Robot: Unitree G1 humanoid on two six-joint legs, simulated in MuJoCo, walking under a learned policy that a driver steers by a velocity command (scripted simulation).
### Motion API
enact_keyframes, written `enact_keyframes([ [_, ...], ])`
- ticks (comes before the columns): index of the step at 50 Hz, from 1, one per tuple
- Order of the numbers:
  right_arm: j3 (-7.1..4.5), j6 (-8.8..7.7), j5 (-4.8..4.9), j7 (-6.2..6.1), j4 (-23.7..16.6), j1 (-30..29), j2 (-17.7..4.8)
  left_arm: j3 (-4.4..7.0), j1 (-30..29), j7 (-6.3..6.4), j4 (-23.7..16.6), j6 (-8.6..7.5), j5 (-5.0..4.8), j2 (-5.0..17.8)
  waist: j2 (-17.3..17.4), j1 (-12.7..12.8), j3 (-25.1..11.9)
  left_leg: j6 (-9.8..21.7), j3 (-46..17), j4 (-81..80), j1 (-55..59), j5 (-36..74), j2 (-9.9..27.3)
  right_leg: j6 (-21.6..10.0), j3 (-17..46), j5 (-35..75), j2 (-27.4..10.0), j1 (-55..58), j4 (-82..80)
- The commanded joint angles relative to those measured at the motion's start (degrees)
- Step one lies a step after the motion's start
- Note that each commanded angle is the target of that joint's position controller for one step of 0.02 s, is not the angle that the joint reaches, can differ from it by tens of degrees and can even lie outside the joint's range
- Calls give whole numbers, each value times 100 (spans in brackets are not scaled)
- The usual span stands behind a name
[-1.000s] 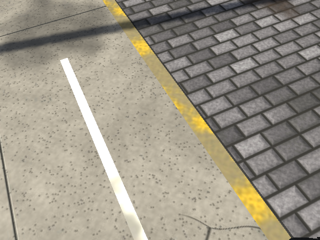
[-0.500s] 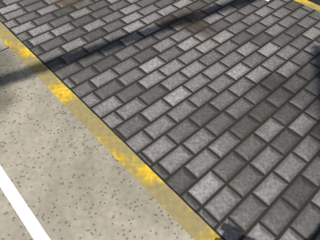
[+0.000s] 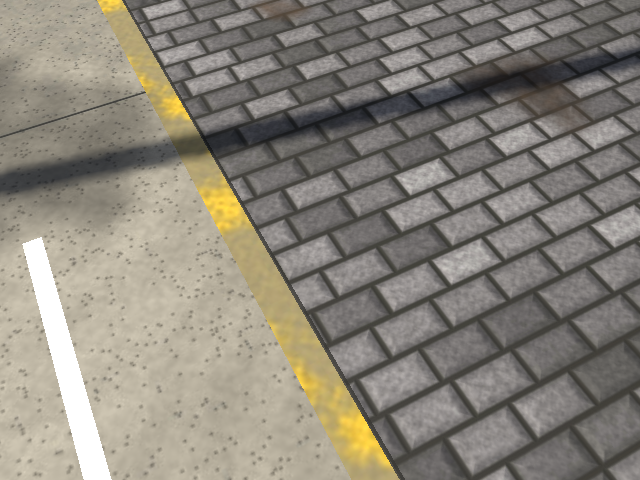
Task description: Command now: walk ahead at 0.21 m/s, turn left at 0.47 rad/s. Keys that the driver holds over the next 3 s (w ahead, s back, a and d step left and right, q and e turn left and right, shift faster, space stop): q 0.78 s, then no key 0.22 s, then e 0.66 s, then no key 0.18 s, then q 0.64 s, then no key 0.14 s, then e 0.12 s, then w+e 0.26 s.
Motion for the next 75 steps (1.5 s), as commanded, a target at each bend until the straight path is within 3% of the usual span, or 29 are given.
enact_keyframes([
  [1,-14,-8,-14,145,-429,52,-111,221,-528,108,-411,-9,-65,930,-679,-181,-428,79,109,-751,815,676,-7,-807,189,3351,-1490,-114,-294],
  [5,-157,68,-54,265,-706,-70,-393,312,-574,134,-347,151,-252,1119,-702,-265,-454,392,272,-1219,951,-80,-153,-632,183,3407,-1737,335,486],
  [7,-319,59,-71,228,-589,599,-650,304,-598,158,-356,220,-304,1029,-473,-619,-781,689,511,-1943,1977,298,-555,-324,-57,3579,-1381,184,1838],
  [8,-485,54,-74,99,-563,995,-1155,255,-236,136,-353,212,-148,893,358,-709,-1129,1004,-290,-2179,3083,2713,-132,96,-213,2288,-900,-580,3185],
  [9,-522,80,-138,-19,-726,907,-1650,82,74,75,-530,193,194,413,1707,-287,-1459,2049,-2388,-1864,4481,5290,1275,583,-82,-2671,75,-2566,5216],
  [10,-403,31,-173,27,-927,874,-1436,53,211,-9,-480,181,107,584,1067,-438,-2606,2698,-3413,-2166,4824,4527,1762,611,1323,-3137,193,-2798,6121],
  [11,-377,5,-147,84,-982,575,-1186,124,-214,-30,-562,214,-146,893,559,-554,-2269,2578,-3078,-2527,4428,3011,1531,532,1477,-2568,49,-3170,6183],
  [14,-237,98,7,-23,-1014,-134,-750,158,-657,132,-583,383,-59,875,106,-209,-1049,1710,-2083,-2922,2677,1012,721,488,1439,-1527,-315,-2845,4968],
  [17,-297,150,-129,-116,-1077,-178,-873,113,-512,144,-528,409,-31,667,326,-123,-1088,1634,-1856,-2988,2226,1152,450,593,1309,-1232,-80,-2261,4064],
  [26,-352,311,-56,-190,-1114,-162,-915,117,-778,49,-634,341,-99,649,704,-332,-975,1366,-2638,-3000,2101,-789,261,509,1465,-828,125,-1611,2255],
  [29,-328,378,49,-213,-1122,-208,-833,201,-326,-12,-505,271,-86,724,627,-87,-930,1022,-2608,-2616,1805,-916,-63,220,1353,-70,8,-624,704],
  [30,-260,380,37,-212,-1129,-33,-593,298,-155,17,-519,287,13,1105,-102,-151,-983,696,-2117,-1750,1200,-1846,-472,-147,2189,-134,-1018,-41,246],
  [31,-270,330,84,-206,-1326,-114,-551,392,-276,35,-502,341,175,1566,-1840,-331,-590,363,-702,-463,95,-2658,-1438,-983,3611,435,-2083,-210,-204],
  [32,-407,258,-49,-193,-1230,2,-995,333,-591,53,-706,308,258,1292,-1630,-296,-575,118,-824,908,104,-2714,-1051,-1374,3925,727,-2474,-582,-231],
  [33,-489,276,-13,-165,-1058,163,-1148,242,-970,108,-836,299,187,977,-1200,-454,-542,51,-835,1474,214,-2331,-962,-1170,3300,869,-2150,-675,-87],
  [36,-398,434,-1,-179,-818,404,-719,135,-1154,188,-904,337,-36,689,-948,-430,-368,-227,-560,2287,25,-1641,-849,-811,2117,1160,-1494,-457,92],
  [41,-211,402,36,-124,-1176,-336,-387,219,-503,220,-772,469,10,939,-1211,64,-539,-422,-156,849,145,-1614,-493,-1037,1686,1674,-1552,393,192],
  [48,-157,391,-5,-40,-912,191,-351,246,-688,50,-638,485,-249,1125,-1269,-242,-700,59,401,-2368,2300,-600,-634,-875,1431,2237,-1595,-96,758],
  [49,-169,389,-19,-51,-875,254,-443,184,-431,38,-497,450,-270,961,-1064,-266,-715,239,227,-3043,2945,106,-570,-546,1298,1852,-1458,-440,925],
  [51,-177,401,-157,-153,-1032,-62,-939,-92,-88,-89,-572,301,144,233,1123,152,-1089,1176,-1681,-2629,3996,2743,1255,481,549,-1415,-568,-1860,1984],
  [52,-48,309,-292,-107,-976,-73,-395,-47,-554,-43,-595,320,60,496,832,-285,-1156,1645,-1628,-2781,3356,1892,1340,628,929,-2004,-637,-1598,2263],
  [53,28,217,-343,-68,-870,-245,-213,-10,-635,-45,-569,353,-52,631,698,-204,-924,1510,-1346,-2871,3187,1336,1060,636,1005,-1814,-664,-1519,2309],
  [55,4,98,-293,-70,-762,-501,-333,24,-590,9,-414,443,-65,699,839,-211,-660,1223,-981,-2899,3025,1105,800,668,1023,-1380,-610,-1509,2290],
  [59,-99,113,-200,-170,-581,-515,-597,124,-345,36,-385,544,-174,887,646,-245,-484,1470,-815,-2766,2878,1784,1038,693,989,-1684,-472,-1703,3277],
  [68,-222,274,-76,-245,-360,-827,-676,114,-252,-50,-638,675,-200,651,503,-211,-644,1518,-399,-2510,3084,1934,1322,483,636,-1365,-404,-1457,2698],
  [71,-228,312,67,-264,-161,-671,-570,201,174,-92,-582,644,-120,826,31,6,-619,741,264,-1480,2513,544,838,12,754,472,-204,-447,820],
  [72,-157,290,-173,-243,-268,-566,-272,386,261,14,-701,607,-105,1580,-1665,-212,-639,53,955,166,1138,-1379,117,-559,2711,2648,-1528,378,458],
  [73,-133,255,-188,-284,-555,-1319,-275,375,335,-40,-830,503,83,1746,-2001,158,-653,-139,284,1356,203,-3417,-709,-1732,4097,3353,-2403,206,158],
  [75,-234,247,-39,-302,-423,-1194,-528,299,2,-67,-903,302,76,1451,-909,-12,-596,-44,-317,2107,-38,-2802,-408,-1540,3342,2377,-1952,203,164],
])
